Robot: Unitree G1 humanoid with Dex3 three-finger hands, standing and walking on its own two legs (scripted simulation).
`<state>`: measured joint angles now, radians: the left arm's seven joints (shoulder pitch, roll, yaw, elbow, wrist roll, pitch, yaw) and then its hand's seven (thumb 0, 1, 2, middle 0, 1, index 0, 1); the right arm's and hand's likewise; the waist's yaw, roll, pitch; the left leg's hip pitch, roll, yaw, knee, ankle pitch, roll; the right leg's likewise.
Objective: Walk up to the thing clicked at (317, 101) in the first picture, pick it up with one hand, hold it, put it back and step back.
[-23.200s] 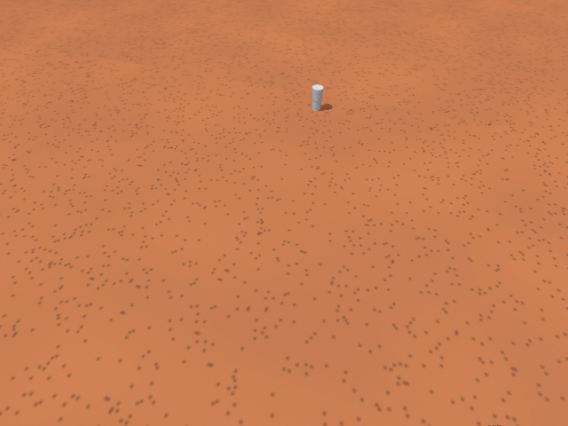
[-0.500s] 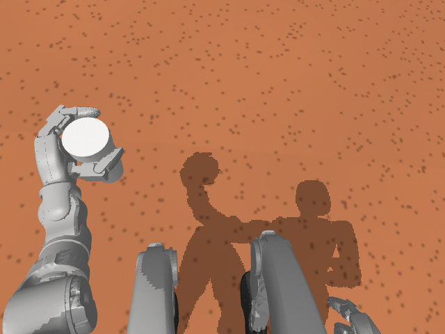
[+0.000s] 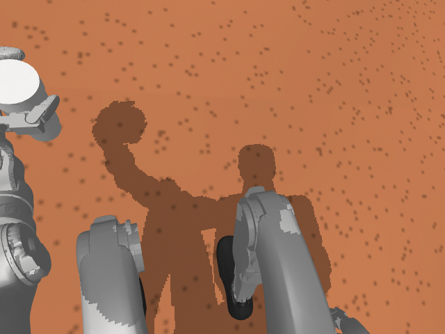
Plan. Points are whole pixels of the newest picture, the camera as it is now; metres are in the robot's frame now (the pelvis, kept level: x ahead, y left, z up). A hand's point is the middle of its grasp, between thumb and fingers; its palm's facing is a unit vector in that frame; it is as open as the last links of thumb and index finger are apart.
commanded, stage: crouch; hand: left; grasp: from the side
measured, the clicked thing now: (30, 108) +0.52 +0.25 -0.09
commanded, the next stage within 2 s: lower in 0.54 s
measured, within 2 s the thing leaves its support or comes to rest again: neither
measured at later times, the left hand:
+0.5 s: hand (39, 111) +0.53 +0.25 -0.13, palm faces +0.22 -0.97 -0.03, open 9.4 cm
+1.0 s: hand (59, 123) +0.54 +0.23 -0.20, palm faces +0.23 -0.97 -0.02, open 9.4 cm
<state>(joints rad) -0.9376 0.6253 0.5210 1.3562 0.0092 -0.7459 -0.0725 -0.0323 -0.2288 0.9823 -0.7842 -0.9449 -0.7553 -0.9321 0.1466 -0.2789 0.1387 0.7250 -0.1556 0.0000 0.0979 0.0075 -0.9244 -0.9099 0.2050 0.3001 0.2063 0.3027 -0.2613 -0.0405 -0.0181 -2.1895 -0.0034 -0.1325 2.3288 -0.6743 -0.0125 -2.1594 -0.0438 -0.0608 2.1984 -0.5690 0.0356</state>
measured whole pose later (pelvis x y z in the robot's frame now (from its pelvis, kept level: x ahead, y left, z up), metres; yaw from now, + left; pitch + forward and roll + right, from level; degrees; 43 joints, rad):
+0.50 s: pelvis +0.00 +0.01 -0.04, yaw -4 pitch +27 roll -12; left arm -0.92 0.75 0.55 1.34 0.02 -0.76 -0.09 -0.03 -0.23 0.98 -0.79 -0.94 -0.76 -0.93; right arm 0.09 -0.34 0.25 0.66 -0.22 0.04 0.12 0.00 -0.91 -0.90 0.21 0.30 0.21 0.30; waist -0.31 -0.09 0.11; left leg -2.26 -0.01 -0.20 2.48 -0.70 -0.01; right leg -2.20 -0.03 -0.11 2.29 -0.58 0.06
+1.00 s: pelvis +0.00 +0.01 -0.05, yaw -7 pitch +23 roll -15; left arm -0.94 0.90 0.55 1.48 0.04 -0.86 -0.03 -0.03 -0.23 0.99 -0.79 -0.94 -0.76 -0.92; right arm 0.01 -0.36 0.41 0.59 -0.28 0.07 0.13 0.00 -0.91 -0.90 0.21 0.30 0.21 0.30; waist -0.37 -0.19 0.24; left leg -2.26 -0.01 -0.27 2.56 -0.72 0.00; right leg -2.16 -0.01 -0.16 2.31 -0.56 0.08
